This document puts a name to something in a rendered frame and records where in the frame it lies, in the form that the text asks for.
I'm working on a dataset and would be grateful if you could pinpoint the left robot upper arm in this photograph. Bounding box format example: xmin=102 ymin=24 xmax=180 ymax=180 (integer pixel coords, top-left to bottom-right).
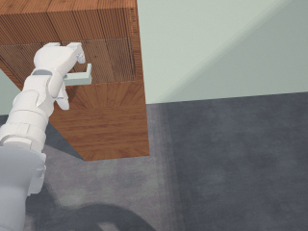
xmin=0 ymin=146 xmax=46 ymax=231

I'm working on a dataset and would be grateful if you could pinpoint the left robot forearm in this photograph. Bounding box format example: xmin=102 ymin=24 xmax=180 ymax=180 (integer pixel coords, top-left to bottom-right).
xmin=0 ymin=66 xmax=64 ymax=151

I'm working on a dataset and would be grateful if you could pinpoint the handle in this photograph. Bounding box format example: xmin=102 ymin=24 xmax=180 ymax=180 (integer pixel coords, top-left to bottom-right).
xmin=63 ymin=64 xmax=92 ymax=86

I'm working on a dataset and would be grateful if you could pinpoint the cabinet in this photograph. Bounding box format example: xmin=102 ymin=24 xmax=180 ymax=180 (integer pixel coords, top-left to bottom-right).
xmin=0 ymin=0 xmax=150 ymax=162

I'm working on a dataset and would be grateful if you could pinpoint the drawer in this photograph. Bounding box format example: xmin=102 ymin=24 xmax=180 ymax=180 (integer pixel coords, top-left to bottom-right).
xmin=0 ymin=37 xmax=136 ymax=86

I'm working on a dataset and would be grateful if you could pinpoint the left robot hand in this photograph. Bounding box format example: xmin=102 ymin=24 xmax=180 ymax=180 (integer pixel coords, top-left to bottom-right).
xmin=34 ymin=42 xmax=86 ymax=111

